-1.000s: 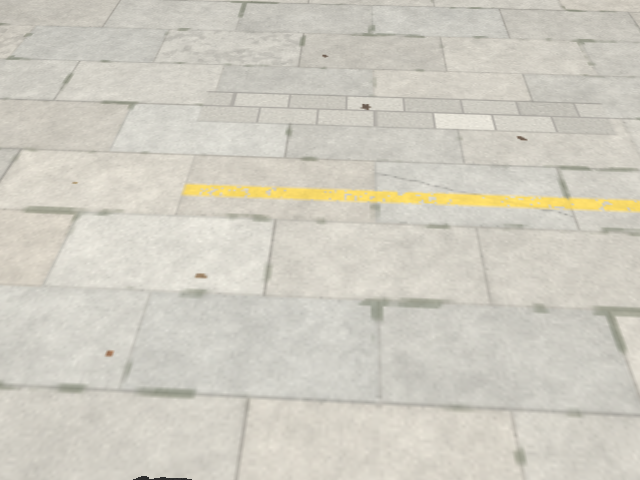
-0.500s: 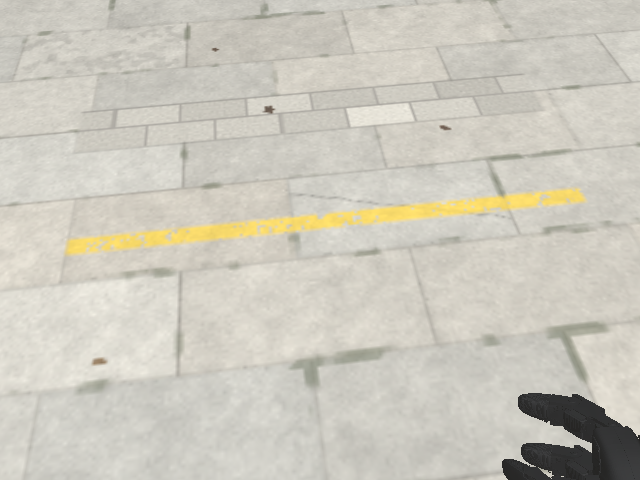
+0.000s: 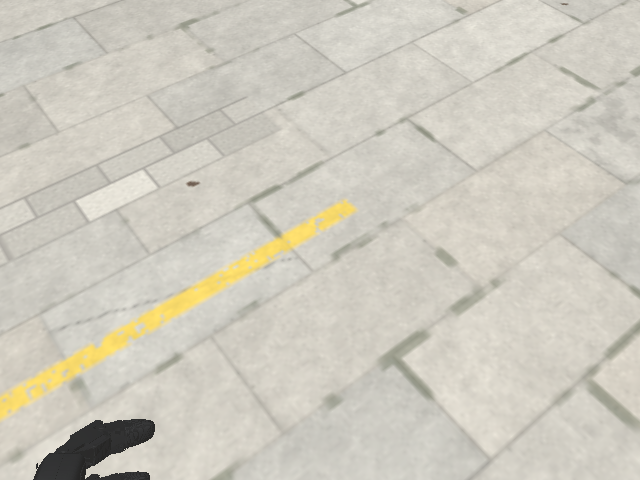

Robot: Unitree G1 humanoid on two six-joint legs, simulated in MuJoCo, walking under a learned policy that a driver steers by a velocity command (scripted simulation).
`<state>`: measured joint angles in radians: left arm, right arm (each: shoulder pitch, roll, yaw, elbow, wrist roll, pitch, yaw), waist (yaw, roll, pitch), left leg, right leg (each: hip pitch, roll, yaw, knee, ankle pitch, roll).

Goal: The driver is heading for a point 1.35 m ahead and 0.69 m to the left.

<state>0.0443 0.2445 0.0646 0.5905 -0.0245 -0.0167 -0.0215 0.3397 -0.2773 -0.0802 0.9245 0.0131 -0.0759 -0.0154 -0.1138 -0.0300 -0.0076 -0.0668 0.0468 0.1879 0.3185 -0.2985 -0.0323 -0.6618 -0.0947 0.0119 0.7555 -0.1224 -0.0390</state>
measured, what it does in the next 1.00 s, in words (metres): walks ahead, turning left: right foot, then left foot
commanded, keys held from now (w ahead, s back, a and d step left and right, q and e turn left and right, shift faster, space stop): w+q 0.12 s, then q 0.36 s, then w+q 0.52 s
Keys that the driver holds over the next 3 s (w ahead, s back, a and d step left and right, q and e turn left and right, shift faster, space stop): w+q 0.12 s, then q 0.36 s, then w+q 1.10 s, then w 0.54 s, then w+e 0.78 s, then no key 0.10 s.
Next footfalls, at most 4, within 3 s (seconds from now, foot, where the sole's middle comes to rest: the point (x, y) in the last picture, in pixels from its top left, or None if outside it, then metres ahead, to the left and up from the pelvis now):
0.08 right None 0.18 -0.14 -0.78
0.52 left None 0.36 0.11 -0.78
0.98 right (339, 450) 0.53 -0.07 -0.78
1.46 left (146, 430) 0.62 0.33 -0.78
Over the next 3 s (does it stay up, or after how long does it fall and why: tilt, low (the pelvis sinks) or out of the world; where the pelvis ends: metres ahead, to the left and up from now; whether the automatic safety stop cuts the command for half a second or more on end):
stays up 1.16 0.72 -0.02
